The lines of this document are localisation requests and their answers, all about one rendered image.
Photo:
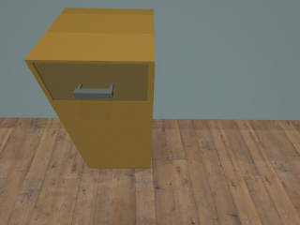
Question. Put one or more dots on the cabinet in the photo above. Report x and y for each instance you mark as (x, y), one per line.
(109, 134)

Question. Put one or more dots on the handle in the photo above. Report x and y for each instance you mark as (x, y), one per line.
(80, 92)

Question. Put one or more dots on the drawer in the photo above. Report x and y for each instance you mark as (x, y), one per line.
(130, 81)

